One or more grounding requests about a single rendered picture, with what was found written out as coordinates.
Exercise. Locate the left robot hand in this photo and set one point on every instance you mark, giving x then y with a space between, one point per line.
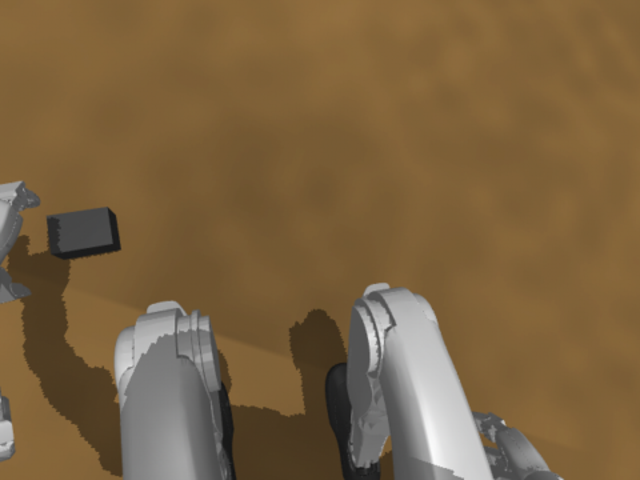
13 198

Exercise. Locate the left robot foot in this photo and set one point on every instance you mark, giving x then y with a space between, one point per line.
228 430

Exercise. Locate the right robot hand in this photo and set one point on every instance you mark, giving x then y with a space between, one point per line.
515 457

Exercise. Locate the small box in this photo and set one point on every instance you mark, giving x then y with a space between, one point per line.
83 233

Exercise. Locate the right robot foot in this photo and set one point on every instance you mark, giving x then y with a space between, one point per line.
339 413

